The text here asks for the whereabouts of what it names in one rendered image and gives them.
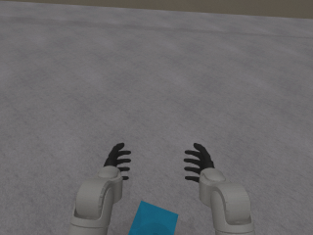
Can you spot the robot left hand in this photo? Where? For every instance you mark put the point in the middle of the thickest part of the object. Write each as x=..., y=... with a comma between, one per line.
x=113, y=161

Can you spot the carton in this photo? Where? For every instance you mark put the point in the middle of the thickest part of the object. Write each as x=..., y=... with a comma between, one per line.
x=153, y=220

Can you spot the robot right hand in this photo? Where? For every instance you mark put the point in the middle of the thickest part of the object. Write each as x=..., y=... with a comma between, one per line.
x=203, y=162

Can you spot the left robot forearm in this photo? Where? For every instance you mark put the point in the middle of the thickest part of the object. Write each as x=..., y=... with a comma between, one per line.
x=92, y=209

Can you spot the right robot forearm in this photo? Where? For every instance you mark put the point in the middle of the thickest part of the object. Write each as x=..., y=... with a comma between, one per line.
x=229, y=202

